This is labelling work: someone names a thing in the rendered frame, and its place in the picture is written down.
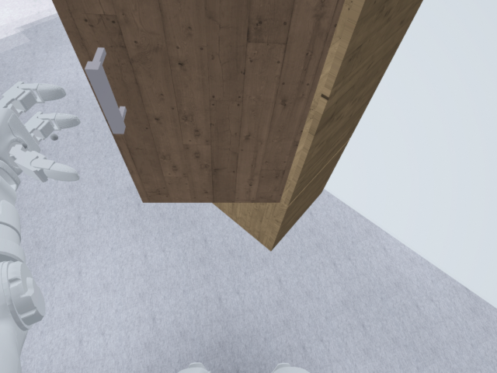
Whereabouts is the handle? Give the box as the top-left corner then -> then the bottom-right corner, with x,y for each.
85,47 -> 127,134

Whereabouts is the robot left hand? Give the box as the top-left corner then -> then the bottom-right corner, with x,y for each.
0,82 -> 81,183

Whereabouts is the left robot upper arm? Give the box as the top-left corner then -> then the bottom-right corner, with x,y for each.
0,260 -> 46,373

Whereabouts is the left robot shin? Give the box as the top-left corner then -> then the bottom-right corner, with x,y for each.
189,363 -> 206,369

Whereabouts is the left robot forearm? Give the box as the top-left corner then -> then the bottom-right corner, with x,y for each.
0,160 -> 26,264

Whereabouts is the cupboard door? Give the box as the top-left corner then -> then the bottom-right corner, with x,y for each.
52,0 -> 345,203

